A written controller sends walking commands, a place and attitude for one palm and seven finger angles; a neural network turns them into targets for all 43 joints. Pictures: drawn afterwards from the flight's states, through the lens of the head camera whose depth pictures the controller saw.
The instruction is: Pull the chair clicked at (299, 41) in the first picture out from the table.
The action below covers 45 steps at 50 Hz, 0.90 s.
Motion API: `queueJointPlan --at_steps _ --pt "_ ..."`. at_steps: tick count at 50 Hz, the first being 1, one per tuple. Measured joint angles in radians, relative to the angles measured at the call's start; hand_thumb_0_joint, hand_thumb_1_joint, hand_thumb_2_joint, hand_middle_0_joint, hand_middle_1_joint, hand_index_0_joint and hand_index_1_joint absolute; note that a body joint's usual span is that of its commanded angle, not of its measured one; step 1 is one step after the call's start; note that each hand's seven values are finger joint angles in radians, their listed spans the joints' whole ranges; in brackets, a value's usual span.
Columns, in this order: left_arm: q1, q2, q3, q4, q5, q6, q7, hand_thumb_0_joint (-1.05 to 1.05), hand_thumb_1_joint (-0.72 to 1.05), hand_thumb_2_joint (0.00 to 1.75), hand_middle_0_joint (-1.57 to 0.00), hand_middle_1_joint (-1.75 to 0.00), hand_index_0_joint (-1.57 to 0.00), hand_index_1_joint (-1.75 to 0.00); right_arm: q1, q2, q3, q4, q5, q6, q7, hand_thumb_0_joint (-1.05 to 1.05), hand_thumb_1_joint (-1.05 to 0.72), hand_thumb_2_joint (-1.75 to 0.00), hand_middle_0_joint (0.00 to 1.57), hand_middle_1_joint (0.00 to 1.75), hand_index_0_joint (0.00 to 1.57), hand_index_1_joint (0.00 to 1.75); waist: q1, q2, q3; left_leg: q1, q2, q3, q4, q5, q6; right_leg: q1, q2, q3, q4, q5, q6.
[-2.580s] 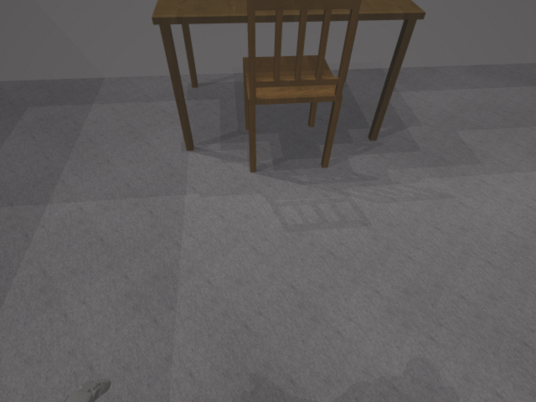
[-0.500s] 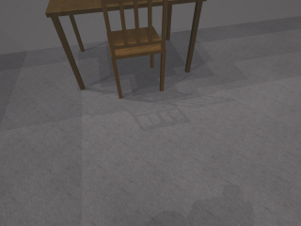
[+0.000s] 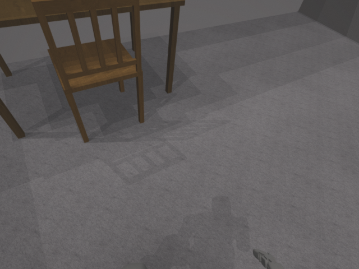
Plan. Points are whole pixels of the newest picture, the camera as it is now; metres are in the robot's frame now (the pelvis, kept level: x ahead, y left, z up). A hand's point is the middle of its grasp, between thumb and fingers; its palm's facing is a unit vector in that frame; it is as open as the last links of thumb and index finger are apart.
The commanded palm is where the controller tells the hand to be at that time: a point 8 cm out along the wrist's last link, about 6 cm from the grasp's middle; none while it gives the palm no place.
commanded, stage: walk to a spot facing it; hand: left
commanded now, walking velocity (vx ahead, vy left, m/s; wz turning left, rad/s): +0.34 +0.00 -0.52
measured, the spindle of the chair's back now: (98, 40) +1.02 +0.50 -0.08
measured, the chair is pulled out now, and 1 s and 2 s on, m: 0.00 0.00 0.00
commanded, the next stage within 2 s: turn to face it in 1.40 s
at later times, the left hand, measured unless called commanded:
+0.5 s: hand (144, 191) +0.34 +0.13 -0.16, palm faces -0.32 -0.94 -0.07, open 7.4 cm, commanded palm none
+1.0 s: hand (142, 155) +0.48 +0.17 -0.17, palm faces -0.31 -0.92 -0.22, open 7.3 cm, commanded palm none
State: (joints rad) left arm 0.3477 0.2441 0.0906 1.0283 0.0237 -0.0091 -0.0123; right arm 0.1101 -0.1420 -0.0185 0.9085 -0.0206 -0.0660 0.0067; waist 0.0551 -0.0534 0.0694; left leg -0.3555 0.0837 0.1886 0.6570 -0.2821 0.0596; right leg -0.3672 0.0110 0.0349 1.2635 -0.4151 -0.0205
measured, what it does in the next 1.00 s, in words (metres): walks ahead, turning right: right foot, then left foot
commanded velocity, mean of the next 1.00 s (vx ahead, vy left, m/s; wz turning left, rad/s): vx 0.35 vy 0.00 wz -0.41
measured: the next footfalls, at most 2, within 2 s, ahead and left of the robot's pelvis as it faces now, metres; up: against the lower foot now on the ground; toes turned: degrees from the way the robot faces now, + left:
right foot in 0.60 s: +0.31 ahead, -0.10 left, +0.00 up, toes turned -26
left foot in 1.00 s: +0.61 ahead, +0.04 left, +0.00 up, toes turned -16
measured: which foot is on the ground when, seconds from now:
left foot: down 0.00-0.60, up 0.62-0.98, down 1.00-1.00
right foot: up 0.00-0.58, down 0.60-1.00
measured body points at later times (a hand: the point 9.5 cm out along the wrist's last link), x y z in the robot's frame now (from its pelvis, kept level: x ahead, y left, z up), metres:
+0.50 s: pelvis +0.19 +0.02 +0.01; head +0.24 +0.03 +0.45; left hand +0.36 +0.18 -0.15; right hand -0.01 -0.12 -0.12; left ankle +0.05 +0.08 -0.72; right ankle +0.25 -0.11 -0.69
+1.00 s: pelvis +0.43 -0.03 +0.00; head +0.46 -0.03 +0.45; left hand +0.50 +0.21 -0.15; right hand +0.46 -0.31 -0.13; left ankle +0.57 +0.05 -0.73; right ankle +0.27 -0.08 -0.72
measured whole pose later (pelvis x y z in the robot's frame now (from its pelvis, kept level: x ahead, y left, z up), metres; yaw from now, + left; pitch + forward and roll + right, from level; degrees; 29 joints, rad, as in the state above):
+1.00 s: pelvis +0.43 -0.03 +0.00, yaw -25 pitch +1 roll -1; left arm 0.38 0.20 0.06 1.06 0.02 -0.06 0.00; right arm 0.10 -0.21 -0.05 0.93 -0.03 -0.05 0.02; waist 0.06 0.01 0.05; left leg -0.45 0.11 0.12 0.60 -0.17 -0.03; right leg -0.05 0.02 -0.02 0.51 -0.46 -0.02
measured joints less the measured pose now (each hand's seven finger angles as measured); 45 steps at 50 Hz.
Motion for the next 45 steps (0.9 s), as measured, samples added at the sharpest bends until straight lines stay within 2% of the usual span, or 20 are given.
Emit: queueJointPlan --at_steps 2,4,8,13,20,25,27,29,30,31,33,35,37,40,45 --pt "-0.046 0.015 0.01 -0.03 0.007 0.008 -0.009 0.01 0.91 0.9 -0.2 -0.29 -0.2 -0.29 0.052 0.0 -0.005 0.026 0.0 -0.003 -0.008 0.0 -0.91 -0.9 0.2 0.29 0.2 0.3 -0.009 0.0 -0.005 0.061 -0.003 0.024 -0.067 0.008 0.006 -0.09 -0.027 -0.043 0.039 0.075 0.007" --pt "-0.083 0.022 0.016 -0.062 0.011 0.013 -0.014 0.01 0.91 0.9 -0.2 -0.29 -0.2 -0.29 0.106 -0.006 -0.017 0.056 0.004 -0.005 -0.019 0.0 -0.92 -0.9 0.2 0.3 0.2 0.3 -0.016 0.003 -0.017 0.112 -0.01 0.05 -0.129 0.015 0.013 -0.166 -0.048 -0.058 0.039 0.141 0.015" --pt "-0.136 0.016 0.022 -0.099 0.016 0.027 -0.02 0.01 0.91 0.9 -0.19 -0.29 -0.2 -0.29 0.202 -0.031 -0.031 0.107 0.007 -0.005 -0.028 0.0 -0.93 -0.9 0.2 0.29 0.2 0.3 -0.037 0.008 -0.036 0.197 -0.031 0.104 -0.221 0.01 0.021 -0.271 -0.079 -0.048 0.017 0.259 0.032" --pt "-0.18 -0.007 0.015 -0.099 0.017 0.046 -0.024 0.0 0.91 0.9 -0.19 -0.29 -0.2 -0.29 0.305 -0.031 -0.029 0.154 0.01 -0.009 -0.034 0.0 -0.92 -0.9 0.2 0.29 0.2 0.3 -0.068 0.012 -0.039 0.283 -0.051 0.162 -0.282 -0.024 0.018 -0.314 -0.094 -0.04 -0.048 0.322 0.044" --pt "-0.228 -0.061 -0.012 -0.075 0.013 0.061 -0.032 0.01 0.91 0.9 -0.19 -0.29 -0.2 -0.29 0.403 0.017 -0.006 0.2 0.0 -0.009 -0.037 0.01 -0.92 -0.9 0.2 0.29 0.2 0.3 -0.11 0.024 -0.011 0.385 -0.049 0.225 -0.321 -0.093 -0.007 -0.261 -0.089 -0.114 -0.25 0.294 0.027" --pt "-0.272 -0.1 -0.033 -0.074 0.01 0.051 -0.033 0.01 0.91 0.9 -0.2 -0.29 -0.2 -0.29 0.439 0.055 0.004 0.221 -0.007 0.0 -0.032 0.0 -0.91 -0.9 0.2 0.29 0.2 0.3 -0.137 0.044 0.022 0.448 -0.023 0.265 -0.313 -0.162 -0.043 -0.181 -0.046 -0.193 -0.45 0.194 -0.022" --pt "-0.281 -0.11 -0.039 -0.08 0.01 0.035 -0.031 0.01 0.91 0.9 -0.2 -0.29 -0.2 -0.29 0.448 0.065 0.005 0.228 -0.005 0.009 -0.028 0.0 -0.91 -0.9 0.2 0.29 0.2 0.3 -0.137 0.054 0.03 0.458 0.004 0.282 -0.258 -0.203 -0.063 -0.135 -0.011 -0.225 -0.525 0.148 -0.05" --pt "-0.272 -0.11 -0.042 -0.085 0.011 0.01 -0.03 0.01 0.91 0.9 -0.2 -0.29 -0.2 -0.29 0.46 0.074 0.004 0.234 0.0 0.02 -0.02 0.01 -0.91 -0.9 0.2 0.3 0.2 0.3 -0.124 0.048 0.026 0.435 0.042 0.289 -0.105 -0.232 -0.081 -0.058 0.018 -0.249 -0.615 0.152 -0.08" --pt "-0.261 -0.105 -0.043 -0.088 0.011 -0.006 -0.029 0.01 0.91 0.9 -0.2 -0.3 -0.2 -0.29 0.468 0.08 0.003 0.233 0.006 0.027 -0.014 0.01 -0.91 -0.9 0.2 0.3 0.2 0.3 -0.114 0.036 0.015 0.387 0.065 0.267 0.041 -0.201 -0.084 -0.022 0.02 -0.244 -0.646 0.177 -0.108" --pt "-0.25 -0.103 -0.041 -0.088 0.006 -0.022 -0.024 0.01 0.91 0.9 -0.2 -0.3 -0.2 -0.3 0.455 0.078 0.002 0.234 0.013 0.036 -0.011 0.01 -0.91 -0.9 0.2 0.3 0.2 0.3 -0.1 0.038 0.011 0.311 0.082 0.198 0.232 -0.196 -0.093 -0.021 0.027 -0.237 -0.617 0.155 -0.117" --pt "-0.218 -0.097 -0.039 -0.078 -0.008 -0.033 -0.01 0.01 0.91 0.9 -0.2 -0.3 -0.2 -0.3 0.396 0.066 -0.009 0.223 0.016 0.053 -0.01 0.01 -0.91 -0.9 0.2 0.3 0.2 0.3 -0.087 0.044 0.015 0.154 0.068 0.03 0.552 -0.185 -0.092 0.016 0.044 -0.219 -0.598 0.098 -0.111" --pt "-0.176 -0.085 -0.023 -0.062 -0.022 -0.041 0.008 0.0 0.92 0.9 -0.2 -0.3 -0.21 -0.3 0.327 0.05 -0.022 0.19 0.012 0.058 -0.012 0.01 -0.91 -0.9 0.2 0.3 0.2 0.3 -0.082 0.051 0.004 0.022 0.062 -0.069 0.673 -0.123 -0.095 0.076 0.058 -0.199 -0.651 0.089 -0.088" --pt "-0.139 -0.061 -0.016 -0.041 -0.016 -0.05 0.022 -0.02 0.93 0.9 -0.2 -0.3 -0.21 -0.3 0.249 0.031 -0.03 0.147 0.005 0.054 -0.015 0.01 -0.91 -0.9 0.2 0.29 0.2 0.3 -0.077 0.058 -0.012 -0.084 0.075 -0.117 0.655 -0.088 -0.099 0.125 0.066 -0.173 -0.714 0.102 -0.079" --pt "-0.087 -0.044 -0.016 -0.004 -0.003 -0.052 0.025 -0.02 0.94 0.9 -0.2 -0.3 -0.21 -0.3 0.147 -0.016 -0.049 0.088 -0.006 0.05 -0.025 0.02 -0.94 -0.9 0.2 0.29 0.2 0.3 -0.078 0.074 -0.031 -0.191 0.093 -0.141 0.514 -0.054 -0.112 0.182 0.059 -0.138 -0.78 0.103 -0.072" --pt "-0.027 -0.04 -0.023 0.023 0.0 -0.055 0.017 0.0 0.92 0.9 -0.2 -0.3 -0.2 -0.3 0.035 -0.073 -0.056 0.031 -0.004 0.035 0.001 0.02 -0.95 -0.9 0.2 0.29 0.2 0.3 -0.044 0.085 -0.033 -0.215 0.09 -0.124 0.194 0.055 -0.117 0.258 0.037 -0.093 -0.821 0.063 -0.036"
